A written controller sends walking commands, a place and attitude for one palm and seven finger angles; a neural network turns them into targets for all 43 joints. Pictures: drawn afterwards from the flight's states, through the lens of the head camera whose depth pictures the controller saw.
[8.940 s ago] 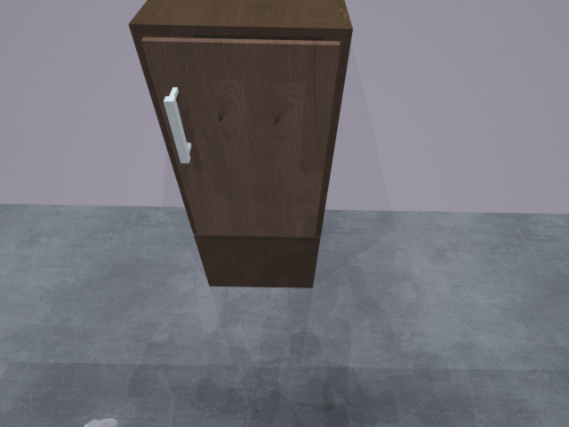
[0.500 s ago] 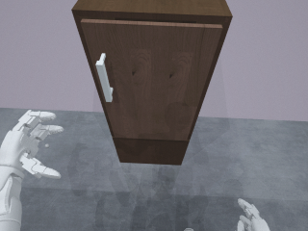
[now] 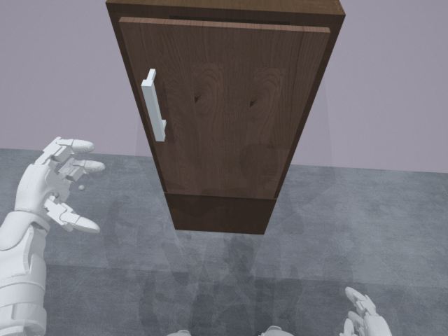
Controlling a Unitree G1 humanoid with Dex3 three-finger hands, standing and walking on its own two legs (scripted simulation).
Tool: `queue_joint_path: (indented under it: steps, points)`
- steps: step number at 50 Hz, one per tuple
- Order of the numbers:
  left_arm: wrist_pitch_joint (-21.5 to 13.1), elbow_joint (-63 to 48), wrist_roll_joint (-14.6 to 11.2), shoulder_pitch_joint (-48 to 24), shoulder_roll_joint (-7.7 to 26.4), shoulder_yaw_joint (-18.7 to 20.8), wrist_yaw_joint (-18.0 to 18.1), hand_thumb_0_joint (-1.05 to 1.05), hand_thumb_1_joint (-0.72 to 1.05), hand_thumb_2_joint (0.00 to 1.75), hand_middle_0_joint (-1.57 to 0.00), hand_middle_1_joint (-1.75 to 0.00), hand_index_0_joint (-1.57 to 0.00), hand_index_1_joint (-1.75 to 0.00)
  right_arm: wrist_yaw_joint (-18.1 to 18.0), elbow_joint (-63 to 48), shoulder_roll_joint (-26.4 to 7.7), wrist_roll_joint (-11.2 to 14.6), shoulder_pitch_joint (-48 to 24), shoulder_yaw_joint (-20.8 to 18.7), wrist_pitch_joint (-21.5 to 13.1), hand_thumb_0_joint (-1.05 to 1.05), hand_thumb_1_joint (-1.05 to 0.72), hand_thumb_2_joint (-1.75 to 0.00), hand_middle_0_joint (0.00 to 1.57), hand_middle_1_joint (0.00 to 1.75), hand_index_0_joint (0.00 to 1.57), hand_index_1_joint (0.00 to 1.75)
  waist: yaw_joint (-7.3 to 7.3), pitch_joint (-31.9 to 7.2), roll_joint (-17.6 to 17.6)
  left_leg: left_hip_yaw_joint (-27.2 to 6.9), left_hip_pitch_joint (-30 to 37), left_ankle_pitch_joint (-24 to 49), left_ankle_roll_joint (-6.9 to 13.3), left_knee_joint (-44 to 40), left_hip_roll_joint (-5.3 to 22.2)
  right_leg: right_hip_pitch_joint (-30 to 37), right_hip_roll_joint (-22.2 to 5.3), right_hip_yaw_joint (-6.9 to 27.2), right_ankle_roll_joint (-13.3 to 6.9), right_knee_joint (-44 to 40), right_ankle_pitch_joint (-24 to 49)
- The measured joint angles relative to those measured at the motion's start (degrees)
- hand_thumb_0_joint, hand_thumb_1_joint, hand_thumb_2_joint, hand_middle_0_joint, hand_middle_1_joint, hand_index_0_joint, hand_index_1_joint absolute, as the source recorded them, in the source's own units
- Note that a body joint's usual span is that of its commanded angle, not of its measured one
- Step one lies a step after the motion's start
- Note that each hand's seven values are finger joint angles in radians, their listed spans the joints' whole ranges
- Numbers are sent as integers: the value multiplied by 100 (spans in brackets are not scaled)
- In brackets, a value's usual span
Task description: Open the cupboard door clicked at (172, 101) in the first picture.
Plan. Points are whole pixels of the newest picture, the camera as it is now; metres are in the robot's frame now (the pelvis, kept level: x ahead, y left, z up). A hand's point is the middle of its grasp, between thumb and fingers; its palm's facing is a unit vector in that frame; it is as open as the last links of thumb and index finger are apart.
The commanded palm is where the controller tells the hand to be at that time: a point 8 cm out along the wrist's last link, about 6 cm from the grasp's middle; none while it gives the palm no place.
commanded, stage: move the hooked fingers beside the handle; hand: left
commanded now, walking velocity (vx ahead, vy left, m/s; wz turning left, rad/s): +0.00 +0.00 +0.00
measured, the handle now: (156, 107) +0.55 +0.18 +0.06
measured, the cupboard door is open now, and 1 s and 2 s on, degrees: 0 0 0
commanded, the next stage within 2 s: none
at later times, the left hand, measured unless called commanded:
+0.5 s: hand (98, 161) +0.39 +0.25 +0.07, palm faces -0.02 -1.00 -0.01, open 14.0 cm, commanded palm +0.37 +0.30 +0.07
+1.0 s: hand (114, 134) +0.46 +0.24 +0.07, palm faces -0.03 -1.00 -0.01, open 14.0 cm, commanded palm +0.44 +0.30 +0.06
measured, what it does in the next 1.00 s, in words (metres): stands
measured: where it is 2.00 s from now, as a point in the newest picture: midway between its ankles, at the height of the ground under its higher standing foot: outside the picture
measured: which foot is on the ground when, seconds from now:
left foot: down 0.00-1.00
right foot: down 0.00-1.00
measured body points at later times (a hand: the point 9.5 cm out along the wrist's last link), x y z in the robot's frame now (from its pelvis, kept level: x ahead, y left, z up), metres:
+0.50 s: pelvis +0.01 +0.00 +0.00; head +0.08 +0.01 +0.44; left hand +0.39 +0.31 +0.08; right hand +0.09 -0.26 -0.11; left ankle -0.02 +0.11 -0.70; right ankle +0.03 -0.12 -0.70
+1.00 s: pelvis +0.00 +0.00 -0.01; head +0.11 +0.02 +0.42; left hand +0.46 +0.30 +0.07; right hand +0.03 -0.27 -0.12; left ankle -0.02 +0.11 -0.70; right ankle +0.03 -0.12 -0.70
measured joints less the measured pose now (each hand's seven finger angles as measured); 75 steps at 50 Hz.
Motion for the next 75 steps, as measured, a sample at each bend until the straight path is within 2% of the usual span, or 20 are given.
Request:
queue_joint_path:
  steps: [9, 21, 30, 39, 59, 69, 75]
  points:
    - [-49, 401, 168, -392, 21, 24, 245, -2, -50, 30, -30, -120, -30, -120, 92, -30, 18, -17, 201, -19, 209, 1, -91, -89, 20, 30, 20, 30, -131, -39, -4, 100, -89, -8, 21, -29, 5, -151, 13, 102, 24, 10, 11]
    - [-242, 861, 231, -754, 140, 142, 237, -2, -50, 30, -30, -120, -30, -120, 145, 55, 19, -25, 381, -67, 511, 1, -91, -89, 20, 30, 20, 30, -200, -108, 1, 131, -195, -35, 25, -20, 36, -267, 50, 136, 28, -1, 13]
    - [-378, 1584, 413, -1467, 271, 102, 278, -2, -50, 30, -30, -120, -30, -120, 148, 88, -10, -37, 307, -64, 662, 0, -91, -89, 20, 30, 20, 30, -255, -100, -38, 86, -426, -56, 28, 133, 34, -464, 39, 100, 21, 112, -1]
    - [-497, 2375, 659, -2285, 526, 173, 351, -2, -50, 30, -30, -120, -30, -120, 183, 108, -4, -78, 291, -33, 838, 0, -91, -89, 20, 30, 20, 30, -415, -97, -75, 77, -792, -100, 30, 348, 58, -814, 53, 100, 15, 279, -13]
    - [-498, 3285, 965, -3315, 1221, 442, 366, -2, -50, 30, -30, -120, -30, -120, 223, 176, -28, -149, 671, -7, 1271, 0, -91, -89, 20, 30, 20, 30, -788, -97, -50, 88, -1360, -192, 66, 605, 139, -1336, 129, 122, 42, 378, 10]
    - [-442, 3447, 1109, -3641, 1452, 543, 423, -2, -50, 30, -30, -120, -30, -120, 283, 78, -22, -208, 760, 11, 1439, 0, -91, -89, 20, 30, 20, 30, -926, -126, -39, 110, -1568, -252, 97, 682, 172, -1525, 165, 149, 76, 375, 13]
    - [-452, 3196, 1037, -3384, 1339, 587, 406, -2, -50, 30, -30, -120, -30, -120, 350, 4, 12, -225, 826, -8, 1563, 0, -91, -89, 20, 30, 20, 30, -891, -168, -14, 157, -1541, -290, 116, 649, 187, -1515, 188, 196, 104, 327, 6]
